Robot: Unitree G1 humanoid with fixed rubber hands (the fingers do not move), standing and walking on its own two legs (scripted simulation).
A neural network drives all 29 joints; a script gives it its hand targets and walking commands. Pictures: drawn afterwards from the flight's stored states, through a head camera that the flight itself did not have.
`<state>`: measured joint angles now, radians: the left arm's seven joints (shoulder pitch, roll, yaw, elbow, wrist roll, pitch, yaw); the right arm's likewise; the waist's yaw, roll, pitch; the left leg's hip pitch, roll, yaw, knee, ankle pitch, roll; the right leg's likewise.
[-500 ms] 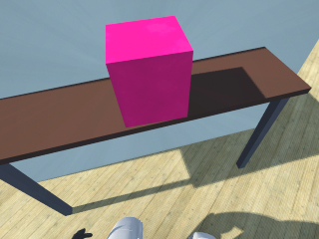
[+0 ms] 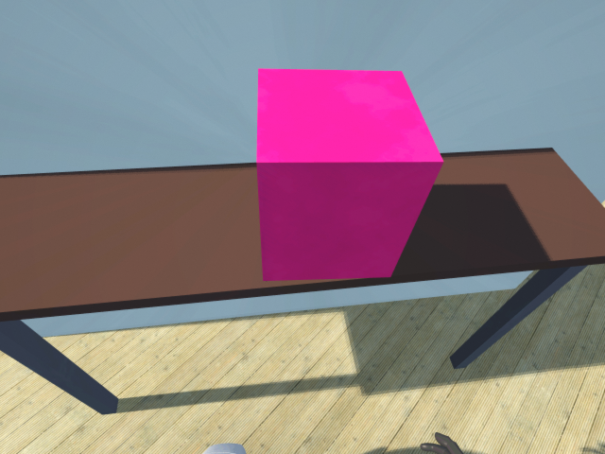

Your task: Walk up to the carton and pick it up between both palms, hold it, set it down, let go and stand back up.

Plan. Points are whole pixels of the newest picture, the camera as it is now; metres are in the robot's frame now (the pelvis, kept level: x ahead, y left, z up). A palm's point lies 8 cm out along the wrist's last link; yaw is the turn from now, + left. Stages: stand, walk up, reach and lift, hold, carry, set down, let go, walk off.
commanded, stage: walk up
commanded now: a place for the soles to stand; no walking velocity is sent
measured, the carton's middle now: (329, 180) +0.47 -0.02 +0.08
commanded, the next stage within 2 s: none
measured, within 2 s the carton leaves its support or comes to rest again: neither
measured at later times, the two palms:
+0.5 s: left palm out of the picture +0.03 +0.25 -0.14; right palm out of the picture +0.04 -0.23 -0.13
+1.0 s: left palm out of the picture +0.04 +0.20 -0.14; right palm out of the picture +0.07 -0.30 -0.13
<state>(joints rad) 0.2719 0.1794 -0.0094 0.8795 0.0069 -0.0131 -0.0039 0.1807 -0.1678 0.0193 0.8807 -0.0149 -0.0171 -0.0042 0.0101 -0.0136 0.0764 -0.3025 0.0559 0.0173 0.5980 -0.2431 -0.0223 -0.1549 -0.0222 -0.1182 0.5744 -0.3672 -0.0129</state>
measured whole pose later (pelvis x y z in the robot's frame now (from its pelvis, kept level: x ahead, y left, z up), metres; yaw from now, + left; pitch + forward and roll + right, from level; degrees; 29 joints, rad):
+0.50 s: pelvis +0.01 +0.00 +0.00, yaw +1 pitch -3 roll -1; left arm 0.27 0.23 -0.03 1.01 0.01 0.01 0.00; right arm 0.24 -0.20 0.04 1.02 -0.01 0.00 -0.01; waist -0.01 -0.01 0.08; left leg -0.27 0.05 0.01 0.56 -0.24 -0.02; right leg -0.11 -0.03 -0.13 0.51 -0.35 0.00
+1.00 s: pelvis +0.00 -0.05 -0.01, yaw +6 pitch -2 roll +0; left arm 0.19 0.24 -0.02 0.92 0.03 0.05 0.00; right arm 0.26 -0.24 0.00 0.91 -0.02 -0.01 -0.07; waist 0.00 0.00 0.15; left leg -0.38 0.03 0.03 0.72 -0.34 0.04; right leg -0.18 0.03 -0.20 0.61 -0.41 -0.10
